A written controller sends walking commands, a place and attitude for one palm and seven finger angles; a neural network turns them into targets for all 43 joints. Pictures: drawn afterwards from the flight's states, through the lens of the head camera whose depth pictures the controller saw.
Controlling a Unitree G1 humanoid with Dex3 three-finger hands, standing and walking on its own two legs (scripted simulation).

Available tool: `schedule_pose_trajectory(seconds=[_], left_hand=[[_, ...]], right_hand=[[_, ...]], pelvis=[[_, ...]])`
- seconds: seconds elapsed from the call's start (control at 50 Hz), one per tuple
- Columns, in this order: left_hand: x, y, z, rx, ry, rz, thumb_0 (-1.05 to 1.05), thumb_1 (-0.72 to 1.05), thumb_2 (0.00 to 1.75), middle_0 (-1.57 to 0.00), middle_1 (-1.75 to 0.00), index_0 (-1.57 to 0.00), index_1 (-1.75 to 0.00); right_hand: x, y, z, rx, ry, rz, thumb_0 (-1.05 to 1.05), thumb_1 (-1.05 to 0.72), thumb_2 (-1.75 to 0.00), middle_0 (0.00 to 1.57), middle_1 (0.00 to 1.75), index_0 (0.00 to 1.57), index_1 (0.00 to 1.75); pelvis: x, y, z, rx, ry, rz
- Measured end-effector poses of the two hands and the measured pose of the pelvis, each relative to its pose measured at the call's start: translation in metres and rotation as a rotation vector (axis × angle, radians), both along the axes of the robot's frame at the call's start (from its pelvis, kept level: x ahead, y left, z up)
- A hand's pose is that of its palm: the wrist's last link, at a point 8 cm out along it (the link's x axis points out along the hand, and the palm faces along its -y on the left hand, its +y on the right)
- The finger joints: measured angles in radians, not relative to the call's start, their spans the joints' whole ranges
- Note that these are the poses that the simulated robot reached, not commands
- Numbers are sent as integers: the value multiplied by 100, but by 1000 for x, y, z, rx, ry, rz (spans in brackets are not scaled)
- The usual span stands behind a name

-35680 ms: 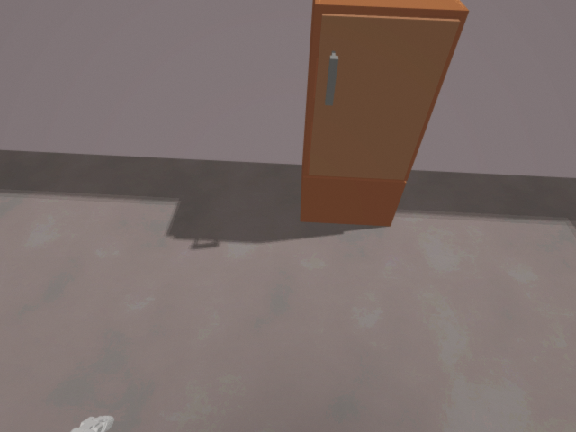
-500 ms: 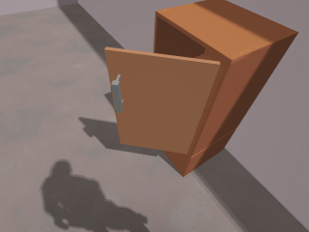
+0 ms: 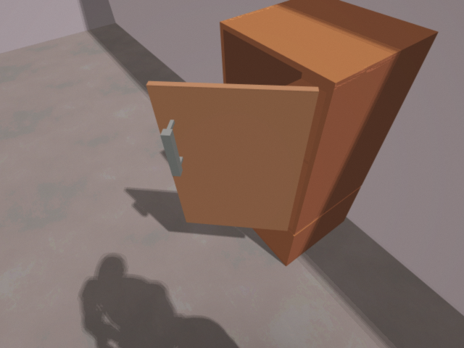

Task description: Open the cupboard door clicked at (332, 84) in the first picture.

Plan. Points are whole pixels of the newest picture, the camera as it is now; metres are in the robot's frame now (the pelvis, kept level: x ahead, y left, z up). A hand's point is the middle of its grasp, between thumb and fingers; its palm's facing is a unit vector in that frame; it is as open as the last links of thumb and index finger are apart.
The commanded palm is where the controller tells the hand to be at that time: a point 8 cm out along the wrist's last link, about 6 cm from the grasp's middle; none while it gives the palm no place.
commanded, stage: look again from close up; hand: left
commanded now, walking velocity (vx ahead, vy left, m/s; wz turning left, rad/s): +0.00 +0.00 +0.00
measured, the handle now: (174, 148) +0.59 +0.20 -0.03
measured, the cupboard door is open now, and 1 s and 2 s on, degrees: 47 47 47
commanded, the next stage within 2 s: shuffle to correct the standing spot in 0.16 s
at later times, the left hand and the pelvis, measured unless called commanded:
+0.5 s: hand out of the picture +0.01 +0.16 -0.17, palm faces +0.02 -0.98 -0.20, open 7.3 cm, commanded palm none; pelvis +0.01 -0.02 +0.00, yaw -1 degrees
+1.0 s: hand out of the picture +0.09 +0.18 -0.17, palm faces +0.00 -0.97 -0.23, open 7.4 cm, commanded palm none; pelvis +0.02 +0.00 +0.00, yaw -2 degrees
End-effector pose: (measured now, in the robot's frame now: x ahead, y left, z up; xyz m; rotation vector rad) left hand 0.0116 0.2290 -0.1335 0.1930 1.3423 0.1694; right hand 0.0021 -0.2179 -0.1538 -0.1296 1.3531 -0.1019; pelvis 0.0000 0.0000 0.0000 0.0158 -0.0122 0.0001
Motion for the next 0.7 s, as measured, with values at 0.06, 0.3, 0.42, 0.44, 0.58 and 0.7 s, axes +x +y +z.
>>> schedule_pose_trajectory(seconds=[0.06, 0.3, 0.42, 0.44, 0.58, 0.7], left_hand=[[4, -4, 0, -2, -9, -3, 0, 91, 90, -19, -30, -20, -30], [9, -19, -3, -12, -16, -7, 1, 92, 90, -20, -30, -20, -30], [3, -25, -6, -23, 1, 0, 1, 92, 90, -20, -30, -20, -30], [1, -25, -7, -27, 6, 3, 1, 92, 90, -20, -30, -20, -30], [-6, -17, -14, -47, 46, 42, 1, 91, 90, -20, -30, -20, -30], [7, -1, -19, -34, 74, 37, 1, 91, 90, -20, -30, -20, -30]], right_hand=[[-2, -4, 0, -2, 9, -3, 1, -91, -90, 20, 30, 20, 30], [-2, -25, 5, -26, 26, -9, 1, -90, -90, 20, 30, 19, 30], [-3, -31, 3, -32, 39, -10, 1, -90, -90, 20, 30, 19, 30], [-4, -32, 3, -33, 43, -11, 1, -90, -90, 20, 30, 19, 30], [-7, -22, 7, -49, 81, -19, 1, -91, -90, 20, 30, 19, 30], [-7, -2, 4, -44, 99, -36, 1, -90, -90, 20, 30, 19, 30]], pelvis=[[1, -4, 0, 1, -2, 0], [0, -20, 2, 1, -4, -1], [3, -23, -1, -5, 1, -13], [4, -23, -2, -8, 3, -14], [16, -11, -4, -14, 18, -12], [30, 1, -8, 1, 14, -21]])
